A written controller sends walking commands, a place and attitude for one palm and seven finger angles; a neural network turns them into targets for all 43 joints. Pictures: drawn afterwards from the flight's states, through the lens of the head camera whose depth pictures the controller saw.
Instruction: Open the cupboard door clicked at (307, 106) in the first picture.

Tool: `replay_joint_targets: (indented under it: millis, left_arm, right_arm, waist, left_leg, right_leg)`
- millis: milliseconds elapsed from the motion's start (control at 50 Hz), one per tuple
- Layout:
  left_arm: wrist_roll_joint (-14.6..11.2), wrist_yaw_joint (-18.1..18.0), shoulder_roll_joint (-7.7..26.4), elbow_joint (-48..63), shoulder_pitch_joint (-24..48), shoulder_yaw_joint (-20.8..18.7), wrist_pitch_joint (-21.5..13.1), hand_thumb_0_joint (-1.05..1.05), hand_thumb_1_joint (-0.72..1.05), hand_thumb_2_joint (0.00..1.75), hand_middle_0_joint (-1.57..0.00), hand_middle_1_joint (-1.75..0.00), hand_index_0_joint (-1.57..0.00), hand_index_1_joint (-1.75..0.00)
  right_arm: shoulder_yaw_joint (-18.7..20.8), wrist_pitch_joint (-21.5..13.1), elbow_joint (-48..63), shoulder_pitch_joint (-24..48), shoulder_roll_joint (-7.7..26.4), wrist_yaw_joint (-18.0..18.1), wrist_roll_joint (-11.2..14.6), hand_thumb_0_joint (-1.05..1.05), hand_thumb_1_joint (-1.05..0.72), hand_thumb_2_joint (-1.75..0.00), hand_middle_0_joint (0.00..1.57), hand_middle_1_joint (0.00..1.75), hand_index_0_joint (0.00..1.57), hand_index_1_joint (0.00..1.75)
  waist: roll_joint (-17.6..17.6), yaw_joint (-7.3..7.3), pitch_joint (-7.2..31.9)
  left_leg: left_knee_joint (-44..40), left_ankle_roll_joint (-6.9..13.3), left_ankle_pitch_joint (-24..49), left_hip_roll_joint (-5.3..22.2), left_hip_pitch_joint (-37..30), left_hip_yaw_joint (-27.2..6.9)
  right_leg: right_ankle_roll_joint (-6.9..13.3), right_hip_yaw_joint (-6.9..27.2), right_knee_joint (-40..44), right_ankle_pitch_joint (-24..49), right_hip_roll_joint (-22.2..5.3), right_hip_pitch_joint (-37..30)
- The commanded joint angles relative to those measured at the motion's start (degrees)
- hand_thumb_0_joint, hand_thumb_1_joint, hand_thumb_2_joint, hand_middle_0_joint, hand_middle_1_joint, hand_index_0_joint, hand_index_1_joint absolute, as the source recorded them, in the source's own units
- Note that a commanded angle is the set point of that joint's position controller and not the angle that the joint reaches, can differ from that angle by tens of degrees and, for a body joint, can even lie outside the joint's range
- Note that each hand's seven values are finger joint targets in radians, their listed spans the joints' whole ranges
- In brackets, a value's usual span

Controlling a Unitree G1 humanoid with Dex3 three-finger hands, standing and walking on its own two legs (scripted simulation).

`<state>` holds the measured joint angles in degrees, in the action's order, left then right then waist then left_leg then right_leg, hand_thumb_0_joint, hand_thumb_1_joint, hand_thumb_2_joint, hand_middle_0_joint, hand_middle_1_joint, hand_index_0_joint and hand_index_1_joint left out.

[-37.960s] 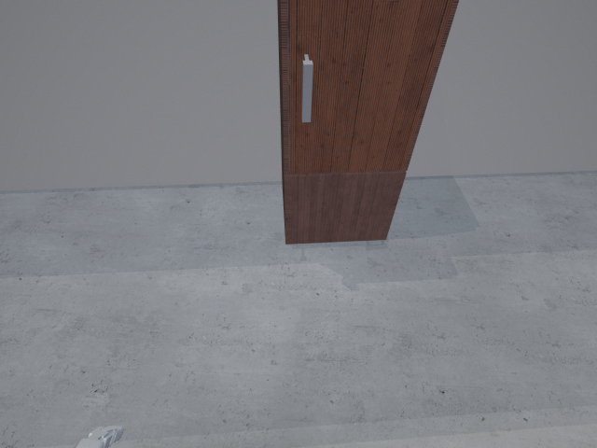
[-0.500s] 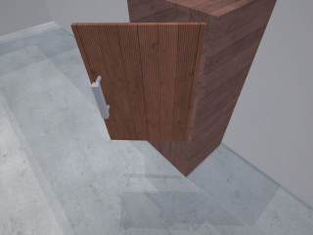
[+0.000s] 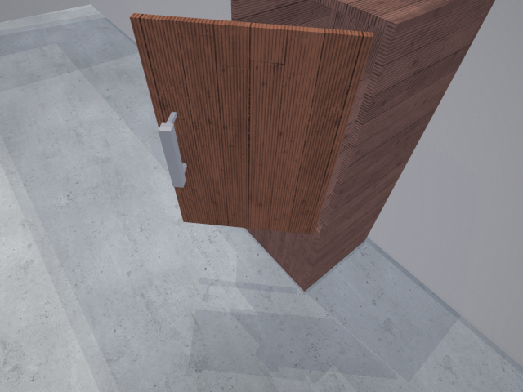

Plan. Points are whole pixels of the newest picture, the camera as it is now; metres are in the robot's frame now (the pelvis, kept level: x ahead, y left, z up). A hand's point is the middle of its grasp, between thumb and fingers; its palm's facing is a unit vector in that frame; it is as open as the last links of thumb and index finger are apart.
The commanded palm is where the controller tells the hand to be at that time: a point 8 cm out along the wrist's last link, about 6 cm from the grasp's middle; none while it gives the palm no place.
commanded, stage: come to a stop and stand still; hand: left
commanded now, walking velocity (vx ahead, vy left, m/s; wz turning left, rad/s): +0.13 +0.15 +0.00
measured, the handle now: (176, 150) +0.58 +0.24 -0.01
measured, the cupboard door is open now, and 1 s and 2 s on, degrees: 45 45 45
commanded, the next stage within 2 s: look again from close up in 1.22 s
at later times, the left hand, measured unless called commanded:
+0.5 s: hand out of the picture +0.09 +0.21 -0.18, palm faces +0.06 -0.97 -0.22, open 7.3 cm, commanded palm none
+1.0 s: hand out of the picture +0.06 +0.21 -0.16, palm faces +0.01 -0.98 -0.22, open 7.4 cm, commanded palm none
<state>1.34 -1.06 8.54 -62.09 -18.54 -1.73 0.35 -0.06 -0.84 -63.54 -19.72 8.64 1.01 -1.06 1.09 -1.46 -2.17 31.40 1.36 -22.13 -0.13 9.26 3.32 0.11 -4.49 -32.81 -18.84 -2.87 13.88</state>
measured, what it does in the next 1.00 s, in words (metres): steps on the spot: left foot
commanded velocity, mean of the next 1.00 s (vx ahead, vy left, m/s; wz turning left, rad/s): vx -0.03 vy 0.00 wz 0.00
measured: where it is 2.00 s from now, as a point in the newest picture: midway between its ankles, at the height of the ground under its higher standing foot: outside the picture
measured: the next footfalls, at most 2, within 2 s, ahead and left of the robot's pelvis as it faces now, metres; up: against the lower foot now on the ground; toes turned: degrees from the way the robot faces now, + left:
left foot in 0.44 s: +0.09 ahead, +0.15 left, +0.00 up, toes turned +3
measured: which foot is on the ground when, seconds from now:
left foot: down 0.00-0.24, up 0.26-0.42, down 0.44-1.00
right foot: down 0.00-1.00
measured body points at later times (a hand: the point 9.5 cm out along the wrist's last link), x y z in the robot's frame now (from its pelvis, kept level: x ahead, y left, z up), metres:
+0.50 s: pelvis +0.04 +0.02 -0.01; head +0.07 +0.03 +0.44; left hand +0.09 +0.26 -0.16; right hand +0.07 -0.21 -0.16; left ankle +0.05 +0.15 -0.73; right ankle +0.03 -0.08 -0.73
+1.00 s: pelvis +0.04 +0.04 +0.00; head +0.04 +0.03 +0.45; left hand +0.06 +0.27 -0.15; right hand +0.07 -0.19 -0.15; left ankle +0.05 +0.15 -0.73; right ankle +0.03 -0.08 -0.73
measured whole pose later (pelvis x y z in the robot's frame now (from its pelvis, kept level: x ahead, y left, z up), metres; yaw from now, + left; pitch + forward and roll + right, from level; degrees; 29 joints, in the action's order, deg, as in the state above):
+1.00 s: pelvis +0.04 +0.04 +0.00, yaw -1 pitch -1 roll +0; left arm 0.9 -1.9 8.7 -59.9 -16.7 0.8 -0.5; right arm 0.6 -0.5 -58.3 -15.2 10.8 1.1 -0.7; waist -1.9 0.2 -1.2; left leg 30.4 0.5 -15.7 1.3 13.5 3.8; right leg 0.0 -3.7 -30.2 -16.9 -1.7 12.0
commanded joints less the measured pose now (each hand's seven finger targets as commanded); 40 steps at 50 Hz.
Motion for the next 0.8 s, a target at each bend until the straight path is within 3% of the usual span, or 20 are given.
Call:
replay_joint_targets:
  millis: [0, 60, 120, 160, 180, 200, 220, 240, 280, 320, 380, 420, 440, 520, 560, 620, 720, 740, 760, 780]
  left_arm:
    - [0.38, -0.41, 3.31, 5.62, 3.49, -0.76, -1.02, 0.00, 0.90, 0.90, -0.20, -0.30, -0.20, -0.30]
    - [-0.03, -0.18, 3.12, 6.69, 6.55, -0.76, -1.52, 0.00, 0.90, 0.90, -0.20, -0.30, -0.20, -0.30]
    - [-0.25, 0.32, 1.86, 5.94, 4.64, -0.77, -1.85, 0.00, 0.90, 0.90, -0.20, -0.30, -0.20, -0.30]
    - [-0.40, -0.17, 3.30, 3.55, -2.41, -1.20, -2.40, 0.00, 0.90, 0.90, -0.20, -0.30, -0.20, -0.30]
    - [-0.40, -0.82, 7.04, 2.13, -6.85, -1.88, -2.95, 0.00, 0.90, 0.90, -0.20, -0.30, -0.20, -0.30]
    - [-0.49, -1.32, 9.72, 0.96, -9.83, -2.35, -3.06, 0.00, 0.90, 0.90, -0.20, -0.30, -0.20, -0.30]
    - [-0.59, -1.50, 10.40, 0.72, -10.15, -1.96, -2.81, 0.00, 0.90, 0.90, -0.20, -0.30, -0.20, -0.30]
    - [-0.17, -1.98, 9.41, 1.37, -7.17, -1.84, -2.57, 0.00, 0.90, 0.90, -0.20, -0.30, -0.20, -0.30]
    - [0.41, -2.14, 7.63, 3.68, -0.35, -1.05, -1.78, 0.00, 0.90, 0.90, -0.20, -0.30, -0.20, -0.30]
    - [0.44, -1.94, 7.59, 5.46, 3.40, -1.17, -1.25, 0.00, 0.90, 0.90, -0.20, -0.30, -0.20, -0.30]
    - [-0.59, -1.54, 8.06, 6.76, 4.23, -1.82, -0.15, 0.00, 0.90, 0.90, -0.20, -0.30, -0.20, -0.30]
    - [-0.83, -1.43, 4.43, 7.78, 2.10, -1.29, 0.77, 0.00, 0.90, 0.90, -0.20, -0.30, -0.20, -0.30]
    - [-0.80, -1.53, 4.32, 8.05, 2.19, -1.24, 0.94, 0.00, 0.90, 0.90, -0.20, -0.30, -0.20, -0.30]
    - [-0.38, -0.79, 4.07, 5.84, 0.16, -0.62, 0.28, 0.00, 0.90, 0.90, -0.20, -0.30, -0.20, -0.30]
    - [-0.33, -0.71, 6.08, 5.05, -0.22, -0.49, -0.73, 0.00, 0.90, 0.90, -0.20, -0.30, -0.20, -0.30]
    - [-0.29, -0.65, 6.95, 5.21, 2.40, -0.17, -1.22, 0.00, 0.90, 0.90, -0.20, -0.30, -0.20, -0.30]
    - [-0.40, -0.65, 6.46, 4.00, 1.00, 0.44, -1.35, 0.00, 0.90, 0.90, -0.20, -0.30, -0.20, -0.30]
    - [0.09, -2.91, 7.74, 1.63, -5.51, 0.13, -2.17, 0.00, 0.90, 0.90, -0.20, -0.30, -0.20, -0.30]
    - [-0.06, -2.58, 10.40, 4.83, -0.93, 0.27, -2.87, 0.00, 0.90, 0.90, -0.20, -0.30, -0.20, -0.30]
    - [-0.16, -2.17, 9.97, 5.73, 0.71, 0.26, -2.97, 0.00, 0.90, 0.90, -0.20, -0.30, -0.20, -0.30]
  right_arm:
    - [1.15, -1.25, 0.61, -10.59, 7.74, 0.73, -0.49, 0.00, -0.90, -0.90, 0.20, 0.30, 0.20, 0.30]
    - [0.86, -1.64, 1.51, -10.66, 6.97, 1.22, -0.76, 0.00, -0.90, -0.90, 0.20, 0.30, 0.20, 0.30]
    - [0.92, -1.75, 2.86, -6.70, 7.10, 1.57, -0.39, 0.00, -0.90, -0.90, 0.20, 0.30, 0.20, 0.30]
    - [1.22, -2.16, 3.51, -4.49, 7.58, 1.95, 0.72, 0.00, -0.90, -0.90, 0.20, 0.30, 0.20, 0.30]
    - [1.41, -2.48, 4.25, -4.10, 7.13, 2.01, 1.31, 0.00, -0.90, -0.90, 0.20, 0.30, 0.20, 0.30]
    - [1.52, -2.32, 5.01, -3.77, 5.01, 1.86, 1.59, 0.00, -0.90, -0.90, 0.20, 0.30, 0.20, 0.30]
    - [1.80, -1.51, 5.37, -2.77, 3.74, 2.07, 1.65, 0.00, -0.90, -0.90, 0.20, 0.30, 0.20, 0.30]
    - [1.86, -0.63, 5.29, -0.38, 2.29, 2.10, 1.45, 0.00, -0.90, -0.90, 0.20, 0.30, 0.20, 0.30]
    - [2.01, 0.53, 4.98, 0.86, 1.07, 1.43, 1.36, 0.00, -0.90, -0.90, 0.20, 0.30, 0.20, 0.30]
    - [1.92, 0.87, 3.85, -1.10, -1.16, 0.73, 1.14, 0.00, -0.90, -0.90, 0.20, 0.30, 0.20, 0.30]
    - [2.23, 0.62, 2.32, -5.24, 0.53, 0.46, 0.47, 0.00, -0.90, -0.90, 0.20, 0.30, 0.20, 0.30]
    - [2.86, -0.28, 4.02, -2.33, 5.68, 0.81, -0.17, 0.00, -0.90, -0.90, 0.20, 0.30, 0.20, 0.30]
    - [2.95, -0.07, 5.33, 0.47, 7.66, 0.87, -0.61, 0.00, -0.90, -0.90, 0.20, 0.30, 0.20, 0.30]
    - [2.15, -0.50, 6.87, 6.58, 6.44, 1.43, -0.24, 0.00, -0.90, -0.90, 0.20, 0.30, 0.20, 0.30]
    - [2.16, -0.35, 7.10, 6.04, 5.62, 1.16, 0.34, 0.00, -0.90, -0.90, 0.20, 0.30, 0.20, 0.30]
    - [2.00, 0.40, 5.82, 3.80, 4.08, 0.88, 0.34, 0.00, -0.90, -0.90, 0.20, 0.30, 0.20, 0.30]
    - [1.30, -0.06, 4.25, 4.51, 4.51, 0.63, 0.36, 0.00, -0.90, -0.90, 0.20, 0.30, 0.20, 0.30]
    - [2.35, -0.14, 8.06, 9.40, 8.68, 0.13, 0.93, 0.00, -0.90, -0.90, 0.20, 0.30, 0.20, 0.30]
    - [1.81, 0.54, 9.69, 5.46, 4.35, -0.40, 0.73, 0.00, -0.90, -0.90, 0.20, 0.30, 0.20, 0.30]
    - [1.60, 0.54, 8.85, 4.87, 4.32, -0.44, 0.48, 0.00, -0.90, -0.90, 0.20, 0.30, 0.20, 0.30]
  waist:
    - [-16.57, 3.19, -4.55]
    - [-10.91, 3.42, -4.20]
    - [-6.12, 0.93, -1.69]
    - [-2.57, -2.45, 3.03]
    - [3.20, -3.75, 6.67]
    - [10.04, -3.56, 8.15]
    - [7.58, -3.36, 7.86]
    - [9.65, -2.72, 3.88]
    - [10.61, -0.49, -1.32]
    - [8.21, 1.77, -1.42]
    - [3.51, 3.30, 1.03]
    - [-11.16, 1.21, 1.07]
    - [-11.89, 0.71, 0.28]
    - [-8.46, -1.24, 0.47]
    - [-1.44, 0.12, 3.48]
    - [5.25, 2.23, 2.75]
    - [1.28, 1.39, 0.38]
    - [1.52, -0.91, 0.00]
    - [3.07, 3.08, 3.69]
    - [0.11, 3.06, 2.40]
  left_leg:
    - [-13.34, 7.74, 25.93, 13.60, -3.45, -14.73]
    - [-9.70, 12.00, 45.23, 15.33, -8.80, -14.76]
    - [-6.55, 8.79, 51.61, 11.45, -6.42, -8.84]
    - [0.01, 4.53, 53.56, 8.78, -2.28, -5.57]
    - [6.31, 2.19, 43.15, 5.89, 5.21, -4.03]
    - [13.94, -0.37, 15.54, 0.88, 12.66, -1.08]
    - [20.05, -1.51, -11.19, -0.73, 14.58, -1.74]
    - [22.68, -1.46, -14.21, 0.82, 16.27, -4.46]
    - [20.95, -1.63, -12.11, 2.12, 14.84, -4.21]
    - [10.25, -2.43, -3.53, 1.18, 9.35, -0.25]
    - [-4.30, -2.52, 18.06, 1.72, -2.77, 0.82]
    - [-10.46, 4.06, 32.94, 14.49, 3.29, -12.91]
    - [-12.53, 6.90, 30.50, 17.05, 8.32, -14.99]
    - [-9.75, 5.25, 27.89, 12.02, 6.57, -9.88]
    - [-5.35, 1.23, 21.54, 6.89, 3.22, -4.56]
    - [-5.80, -0.84, 13.78, 5.02, 0.13, -2.31]
    - [-9.26, -0.54, 15.35, 6.10, 0.16, -3.21]
    - [2.90, -2.13, 12.05, 6.40, 3.84, -1.27]
    - [2.75, -1.88, 2.26, 3.53, 5.88, -1.35]
    - [1.11, -1.67, 2.71, 3.33, 4.29, -1.12]
  right_leg:
    - [2.03, -3.20, -11.00, -10.08, 2.44, 12.18]
    - [2.79, -0.83, -17.13, -16.00, 0.42, 17.31]
    - [2.53, -2.72, -5.64, -5.16, 1.09, 7.49]
    - [2.68, -0.43, 4.16, 13.48, 0.01, -6.28]
    - [5.23, 7.95, 3.23, 33.08, -6.22, -16.52]
    - [11.56, 16.39, 2.73, 57.37, -16.63, -21.64]
    - [17.21, 18.10, 4.78, 69.19, -23.36, -20.66]
    - [17.74, 16.61, 5.04, 67.34, -21.73, -15.87]
    - [14.56, 10.64, 6.97, 54.63, -17.40, -6.80]
    - [10.58, 4.93, 6.15, 44.93, -12.45, -2.01]
    - [4.89, 3.24, 0.55, 22.17, -7.19, 4.74]
    - [0.22, 0.10, -5.42, -1.32, -0.57, 3.69]
    - [0.28, 0.72, -7.83, -8.77, 0.42, 1.10]
    - [0.70, 3.01, 2.08, 2.27, -0.73, -2.33]
    - [1.63, 7.80, 7.49, 14.69, -3.93, -2.56]
    - [3.17, 9.08, 10.34, 15.17, -6.47, 0.59]
    - [1.89, 7.22, 11.88, 11.32, -4.33, 0.35]
    - [-0.09, 12.09, 12.48, 29.05, -7.45, -0.84]
    - [3.08, 14.06, 13.28, 19.46, -10.45, -1.81]
    - [4.91, 13.23, 13.47, 11.54, -9.85, 0.91]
